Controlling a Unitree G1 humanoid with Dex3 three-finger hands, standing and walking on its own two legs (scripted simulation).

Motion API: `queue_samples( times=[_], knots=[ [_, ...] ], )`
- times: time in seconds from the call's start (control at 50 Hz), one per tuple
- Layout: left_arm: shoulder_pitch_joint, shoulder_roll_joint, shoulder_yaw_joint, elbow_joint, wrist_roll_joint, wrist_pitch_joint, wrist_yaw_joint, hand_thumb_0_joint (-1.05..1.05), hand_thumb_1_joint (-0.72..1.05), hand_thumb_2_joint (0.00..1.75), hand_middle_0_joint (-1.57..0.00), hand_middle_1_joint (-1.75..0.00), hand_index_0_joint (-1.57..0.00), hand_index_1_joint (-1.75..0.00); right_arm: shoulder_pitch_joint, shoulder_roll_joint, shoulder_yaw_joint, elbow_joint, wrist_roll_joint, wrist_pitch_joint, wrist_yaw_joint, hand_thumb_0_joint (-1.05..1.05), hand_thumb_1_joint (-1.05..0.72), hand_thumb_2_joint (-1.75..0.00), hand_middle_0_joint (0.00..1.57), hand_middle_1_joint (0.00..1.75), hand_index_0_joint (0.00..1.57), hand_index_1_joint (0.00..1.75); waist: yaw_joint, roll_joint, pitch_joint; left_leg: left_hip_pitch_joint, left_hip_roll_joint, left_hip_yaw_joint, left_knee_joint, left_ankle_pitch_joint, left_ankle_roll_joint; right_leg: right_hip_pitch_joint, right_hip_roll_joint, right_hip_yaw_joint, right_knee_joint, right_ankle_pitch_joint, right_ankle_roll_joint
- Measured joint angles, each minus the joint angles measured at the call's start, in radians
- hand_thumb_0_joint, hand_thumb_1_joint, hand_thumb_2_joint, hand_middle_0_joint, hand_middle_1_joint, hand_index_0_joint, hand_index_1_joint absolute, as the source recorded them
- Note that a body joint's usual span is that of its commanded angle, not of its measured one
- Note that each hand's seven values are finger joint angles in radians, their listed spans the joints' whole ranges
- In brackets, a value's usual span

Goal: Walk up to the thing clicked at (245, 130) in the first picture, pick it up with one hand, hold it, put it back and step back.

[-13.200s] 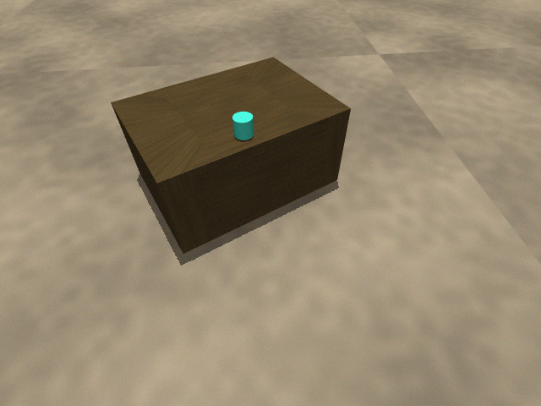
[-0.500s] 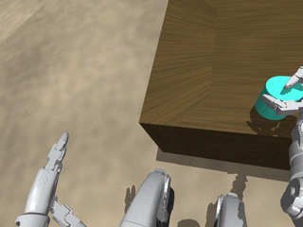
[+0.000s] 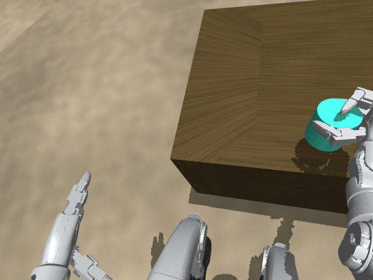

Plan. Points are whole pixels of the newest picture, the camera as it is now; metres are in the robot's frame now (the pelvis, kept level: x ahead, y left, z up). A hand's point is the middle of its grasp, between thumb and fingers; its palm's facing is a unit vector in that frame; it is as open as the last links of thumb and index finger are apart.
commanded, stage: lift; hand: right
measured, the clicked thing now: (330, 125) +0.50 -0.18 -0.05
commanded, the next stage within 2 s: hold in 1.46 s
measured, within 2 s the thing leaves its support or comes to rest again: neither
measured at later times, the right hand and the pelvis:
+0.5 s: hand (358, 116) +0.46 -0.19 +0.05, palm faces +0.17 +0.99 -0.02, open 6.7 cm; pelvis +0.02 +0.00 +0.04, yaw -1 degrees
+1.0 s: hand out of the picture +0.40 -0.18 +0.12, palm faces +0.17 +0.99 -0.02, open 6.8 cm; pelvis +0.03 +0.00 +0.08, yaw -1 degrees
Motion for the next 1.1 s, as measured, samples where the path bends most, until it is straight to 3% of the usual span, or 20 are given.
queue_samples(
  times=[0.26,0.74,1.1],
  knots=[
    [0.021,-0.022,-0.013,0.026,-0.004,0.007,-0.004,-0.01,-0.54,0.06,-0.06,-0.04,-0.05,-0.05,0.077,0.063,0.022,-0.083,0.015,0.018,-0.005,0.0,0.4,-0.96,0.6,0.99,1.35,1.45,-0.036,-0.002,-0.006,0.083,-0.002,-0.005,-0.058,0.006,-0.001,0.087,-0.001,-0.01,-0.068,0.012,0.0],
    [0.003,-0.047,0.0,0.251,-0.045,0.051,0.037,-0.01,-0.56,0.07,-0.06,-0.04,-0.04,-0.05,0.351,0.225,0.184,-0.42,0.09,0.127,-0.026,0.0,0.41,-0.97,0.61,0.99,1.36,1.45,-0.177,-0.008,0.005,0.379,0.01,-0.024,-0.245,0.037,-0.008,0.398,0.014,-0.041,-0.297,0.072,-0.007],
    [-0.034,-0.062,0.002,0.368,-0.067,0.056,0.067,-0.01,-0.55,0.06,-0.05,-0.04,-0.04,-0.05,0.489,0.266,0.265,-0.579,0.123,0.179,-0.039,0.0,0.43,-0.98,0.62,0.99,1.34,1.44,-0.22,-0.013,0.044,0.548,0.012,-0.03,-0.362,0.071,-0.012,0.571,0.019,-0.053,-0.426,0.115,-0.011]
  ],
)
